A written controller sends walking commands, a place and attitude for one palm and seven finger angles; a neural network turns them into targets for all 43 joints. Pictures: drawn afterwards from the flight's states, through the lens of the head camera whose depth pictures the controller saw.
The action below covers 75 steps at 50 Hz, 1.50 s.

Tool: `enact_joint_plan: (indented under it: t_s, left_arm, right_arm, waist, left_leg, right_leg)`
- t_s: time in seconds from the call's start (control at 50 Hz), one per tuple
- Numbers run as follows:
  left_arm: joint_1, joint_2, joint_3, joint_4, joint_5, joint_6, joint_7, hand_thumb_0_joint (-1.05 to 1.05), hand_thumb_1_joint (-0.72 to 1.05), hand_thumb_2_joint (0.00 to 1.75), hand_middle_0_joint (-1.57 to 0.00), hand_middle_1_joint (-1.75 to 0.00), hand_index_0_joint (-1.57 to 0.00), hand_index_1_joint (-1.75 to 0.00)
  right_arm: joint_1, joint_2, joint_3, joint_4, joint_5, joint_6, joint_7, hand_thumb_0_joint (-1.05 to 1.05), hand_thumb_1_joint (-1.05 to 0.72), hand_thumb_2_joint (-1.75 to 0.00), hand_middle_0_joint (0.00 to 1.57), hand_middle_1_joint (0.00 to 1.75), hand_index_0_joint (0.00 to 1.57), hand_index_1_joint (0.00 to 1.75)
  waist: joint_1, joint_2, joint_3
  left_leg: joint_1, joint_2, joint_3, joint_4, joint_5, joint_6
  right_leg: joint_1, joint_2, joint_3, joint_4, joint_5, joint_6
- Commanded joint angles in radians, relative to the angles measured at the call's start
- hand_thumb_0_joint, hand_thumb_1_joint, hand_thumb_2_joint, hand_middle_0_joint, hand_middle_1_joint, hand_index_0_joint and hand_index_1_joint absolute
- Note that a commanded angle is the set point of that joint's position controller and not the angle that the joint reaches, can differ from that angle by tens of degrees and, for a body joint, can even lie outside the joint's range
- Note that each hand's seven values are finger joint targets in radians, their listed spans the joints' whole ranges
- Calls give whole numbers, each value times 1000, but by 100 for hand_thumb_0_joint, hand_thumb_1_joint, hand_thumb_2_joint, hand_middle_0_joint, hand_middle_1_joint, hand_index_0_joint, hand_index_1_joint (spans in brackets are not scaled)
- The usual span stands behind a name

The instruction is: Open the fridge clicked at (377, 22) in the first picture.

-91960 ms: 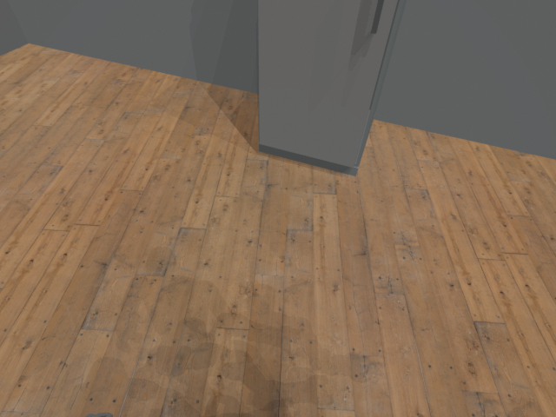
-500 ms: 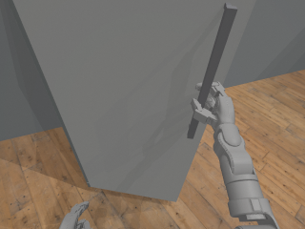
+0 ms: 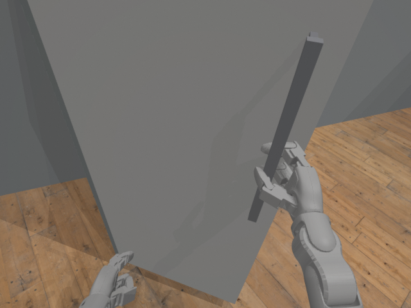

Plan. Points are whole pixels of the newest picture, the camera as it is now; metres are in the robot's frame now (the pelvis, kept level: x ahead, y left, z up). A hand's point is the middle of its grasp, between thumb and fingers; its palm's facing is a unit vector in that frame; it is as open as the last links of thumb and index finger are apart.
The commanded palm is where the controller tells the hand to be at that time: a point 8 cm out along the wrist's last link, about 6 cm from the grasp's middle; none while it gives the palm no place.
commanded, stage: walk backward, drawing the door open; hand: right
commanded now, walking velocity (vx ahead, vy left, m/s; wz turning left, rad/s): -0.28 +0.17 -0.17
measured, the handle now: (275, 148) +0.35 -0.09 +0.20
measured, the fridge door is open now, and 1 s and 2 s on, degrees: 40 58 82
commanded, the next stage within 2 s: none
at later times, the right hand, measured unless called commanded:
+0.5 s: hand (246, 242) +0.19 -0.04 +0.15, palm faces -0.10 +0.99 -0.12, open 7.1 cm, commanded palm +0.16 -0.09 +0.16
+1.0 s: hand (217, 276) +0.14 +0.01 +0.14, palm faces +0.05 +0.99 -0.15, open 7.3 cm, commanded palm +0.11 -0.04 +0.16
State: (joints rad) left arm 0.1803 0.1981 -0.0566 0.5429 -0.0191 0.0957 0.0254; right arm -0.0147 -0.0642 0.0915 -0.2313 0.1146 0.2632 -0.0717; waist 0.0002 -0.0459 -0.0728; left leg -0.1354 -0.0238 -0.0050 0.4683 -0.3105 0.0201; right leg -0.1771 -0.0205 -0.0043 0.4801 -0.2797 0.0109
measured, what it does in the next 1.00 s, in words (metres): steps to the left, turning right: right foot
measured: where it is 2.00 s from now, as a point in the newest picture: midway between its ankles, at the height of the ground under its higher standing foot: outside the picture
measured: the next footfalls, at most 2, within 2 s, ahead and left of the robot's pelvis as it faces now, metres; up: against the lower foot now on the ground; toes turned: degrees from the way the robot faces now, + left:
right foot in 0.96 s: -0.07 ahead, -0.04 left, +0.00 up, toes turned -20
left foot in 1.18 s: -0.02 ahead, +0.35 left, +0.00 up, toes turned -28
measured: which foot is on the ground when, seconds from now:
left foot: down 0.00-0.96, up 0.98-1.00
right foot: down 0.00-0.80, up 0.82-0.94, down 0.96-1.00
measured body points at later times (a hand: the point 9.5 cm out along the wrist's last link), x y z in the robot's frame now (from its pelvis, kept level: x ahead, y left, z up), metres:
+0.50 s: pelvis -0.07 +0.03 +0.00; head -0.04 +0.06 +0.45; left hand +0.09 +0.24 -0.11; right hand +0.19 -0.09 +0.16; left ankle -0.04 +0.11 -0.74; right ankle -0.02 -0.13 -0.74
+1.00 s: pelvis -0.11 +0.12 -0.03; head -0.05 +0.11 +0.42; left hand +0.07 +0.30 -0.14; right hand +0.13 -0.05 +0.15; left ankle -0.05 +0.14 -0.71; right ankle -0.11 -0.02 -0.74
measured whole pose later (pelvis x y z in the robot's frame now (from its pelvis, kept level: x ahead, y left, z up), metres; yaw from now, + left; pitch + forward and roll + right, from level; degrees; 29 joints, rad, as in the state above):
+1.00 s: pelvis -0.11 +0.12 -0.03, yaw -17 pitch -1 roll -1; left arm 0.21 0.13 0.00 0.65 0.04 -0.16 0.08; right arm 0.05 -0.20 0.19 -0.49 -0.01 -0.03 -0.06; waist 0.09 0.02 0.15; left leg -0.51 -0.02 0.18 0.93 -0.38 0.02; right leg -0.38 -0.04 -0.04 0.68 -0.28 0.01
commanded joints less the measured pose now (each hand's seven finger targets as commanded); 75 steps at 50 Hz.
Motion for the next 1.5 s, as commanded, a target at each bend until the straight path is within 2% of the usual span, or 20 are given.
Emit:
enact_joint_plan:
  t_s: [0.0, 0.18, 0.72, 0.82, 0.88, 0.9, 0.92, 0.94, 0.96, 1.04, 1.12, 1.18, 1.2, 1.24, 1.28, 1.3, 1.32, 1.34, 1.4, 1.48]
  left_arm:
    - [-141, 94, 46, -145, 32, -28, 37, 0, 90, 90, -20, -30, -20, -30]
    - [-117, 76, 59, -213, 29, -12, 24, 0, 90, 90, -20, -30, -20, -30]
    - [-127, 41, 96, -63, 31, -202, 72, 0, 90, 90, -20, -30, -20, -30]
    - [-86, 20, 99, -21, 34, -226, 65, 0, 90, 90, -20, -30, -20, -30]
    - [-41, -4, 70, -38, 52, -277, 70, 0, 90, 90, -20, -30, -20, -30]
    - [-5, 4, 69, -25, 50, -306, 73, 0, 90, 90, -20, -30, -20, -30]
    - [-1, 55, 82, -23, 52, -332, 72, 0, 90, 90, -20, -30, -20, -30]
    - [-40, 109, 107, -63, 75, -345, 55, 0, 90, 90, -20, -30, -20, -30]
    - [-91, 151, 121, -70, 72, -330, 36, 0, 90, 90, -20, -30, -20, -30]
    - [-171, 108, 133, -12, 43, -311, 17, 0, 90, 90, -20, -30, -20, -30]
    - [-108, 88, 132, -21, 4, -295, 17, 0, 90, 90, -20, -30, -20, -30]
    - [-105, 10, 98, -26, -3, -267, 23, 0, 90, 90, -20, -30, -20, -30]
    - [-134, 34, 122, -40, -9, -266, 43, 0, 90, 90, -20, -30, -20, -30]
    - [-153, 18, 91, -67, 6, -283, 66, 0, 90, 90, -20, -30, -20, -30]
    - [-100, 23, 69, -48, 22, -277, 80, 0, 90, 90, -20, -30, -20, -30]
    - [-64, 46, 82, -41, 28, -276, 86, 0, 90, 90, -20, -30, -20, -30]
    - [-62, 107, 113, -47, 38, -274, 82, 0, 90, 90, -20, -30, -20, -30]
    - [-64, 119, 118, -49, 53, -270, 42, 0, 90, 90, -20, -30, -20, -30]
    - [-157, 111, 139, -63, 52, -263, 30, 0, 90, 90, -20, -30, -20, -30]
    - [-101, 90, 127, -101, 12, -263, 43, 0, 90, 90, -20, -30, -20, -30]
  right_arm:
    - [-158, -140, -10, -260, -69, -275, 8, 0, -90, -90, 45, 140, 45, 140]
    - [-6, -147, 33, -464, -90, -423, 8, 0, -90, -90, 45, 140, 45, 140]
    - [-65, -191, 38, -622, -110, -400, -25, 0, -90, -90, 45, 140, 45, 140]
    - [-78, -202, -12, -615, -128, -384, -21, 0, -90, -90, 45, 140, 45, 140]
    - [-133, -156, 24, -600, -145, -396, 8, 0, -90, -90, 45, 140, 45, 140]
    - [-173, -140, 50, -602, -133, -411, 12, 0, -90, -90, 45, 140, 45, 140]
    - [-185, -127, 86, -580, -117, -430, 18, 0, -90, -90, 45, 140, 45, 140]
    - [-226, -119, 80, -589, -124, -471, 26, 0, -90, -90, 45, 140, 45, 140]
    - [-243, -190, 29, -568, -160, -491, 27, 0, -90, -90, 45, 140, 45, 140]
    - [-198, -135, 8, -561, -126, -472, 34, 0, -90, -90, 45, 140, 45, 140]
    - [-221, -150, -3, -552, -110, -451, 21, 0, -90, -90, 45, 140, 45, 140]
    - [-223, -242, -80, -590, -99, -469, 9, 0, -90, -90, 45, 140, 45, 140]
    - [-179, -249, -125, -587, -84, -461, 12, 0, -90, -90, 45, 140, 45, 140]
    - [-121, -213, -112, -565, -95, -458, 19, 0, -90, -90, 45, 140, 45, 140]
    - [-114, -187, -102, -531, -81, -461, 23, 0, -90, -90, 45, 140, 45, 140]
    - [-125, -181, -95, -522, -76, -468, 25, 0, -90, -90, 45, 140, 45, 140]
    - [-109, -149, -70, -506, -64, -476, 29, 0, -90, -90, 45, 140, 45, 140]
    - [-175, -164, -59, -545, -89, -502, 38, 0, -90, -90, 45, 140, 45, 140]
    - [-157, -276, -209, -619, -102, -502, 28, 0, -90, -90, 45, 140, 45, 140]
    - [-91, -236, -202, -537, -87, -448, 6, 0, -90, -90, 45, 140, 45, 140]
  waist:
    - [22, 129, -55]
    - [38, 6, -216]
    - [72, 37, -50]
    - [54, 217, -100]
    - [70, 155, -32]
    - [106, 86, -17]
    - [139, -98, 8]
    - [81, -288, -54]
    - [49, -85, -95]
    - [11, -81, -69]
    - [44, -91, -213]
    - [57, 105, -198]
    - [29, 317, -228]
    - [-3, 293, -150]
    - [45, 199, -137]
    - [81, 136, -183]
    - [71, -122, -205]
    - [52, -104, -219]
    - [12, -230, -77]
    - [12, -161, -135]
  left_leg:
    - [-160, 88, -12, -144, 473, -30]
    - [-84, 24, 53, -20, 444, -58]
    - [-186, 82, -5, -68, -217, 5]
    - [-252, 297, 12, -237, -239, 94]
    - [-192, 232, 208, -69, 137, 52]
    - [-261, 164, 238, 116, 242, -3]
    - [-491, 77, 219, 418, 125, -92]
    - [-609, 22, 27, 760, -208, -111]
    - [-498, 72, -164, 869, -161, -59]
    - [-246, 58, -107, 563, -51, -61]
    - [75, -50, 110, -15, -29, -68]
    - [3, 173, 54, -30, 416, 25]
    - [92, 248, 25, -12, 670, 74]
    - [150, 298, -7, 99, 959, 139]
    - [77, 236, 94, 300, 1013, 79]
    - [-136, 180, 137, 486, 876, 9]
    - [-479, 16, 124, 714, 142, -78]
    - [-520, 1, -42, 781, -316, -60]
    - [-433, 101, -160, 593, -211, -66]
    - [87, 1, 67, 113, 67, -89]
  right_leg:
    - [136, -20, 7, 51, 372, -62]
    - [237, -83, 49, -20, 738, -51]
    - [-148, -31, 204, -39, -132, -48]
    - [-195, 43, -75, 561, -183, 14]
    - [-137, -37, -116, 367, -188, 1]
    - [-23, -55, -64, 134, -99, -13]
    - [147, -230, 247, -173, 182, -77]
    - [181, -558, 827, -287, 443, -214]
    - [101, -623, 859, -275, 386, -258]
    - [-177, -326, 400, -159, 54, -138]
    - [-88, -118, 198, -96, -119, -47]
    - [-150, 18, -38, 298, -14, 26]
    - [-247, 39, -63, 467, -149, 27]
    - [-351, -7, -58, 517, -268, 2]
    - [-198, -6, -93, 204, -105, -5]
    - [97, -72, -4, 39, 244, -53]
    - [392, -361, 416, -91, 947, -178]
    - [425, -508, 612, -85, 1110, -241]
    - [96, -442, 449, -71, 624, -232]
    - [-196, -190, 132, -28, 10, -82]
